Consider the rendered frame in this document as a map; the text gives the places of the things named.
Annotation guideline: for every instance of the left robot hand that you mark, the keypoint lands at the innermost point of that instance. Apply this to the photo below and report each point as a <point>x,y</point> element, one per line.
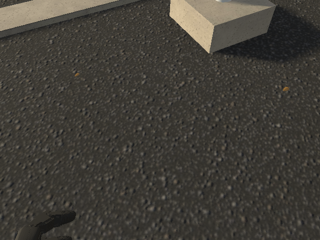
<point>43,223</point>

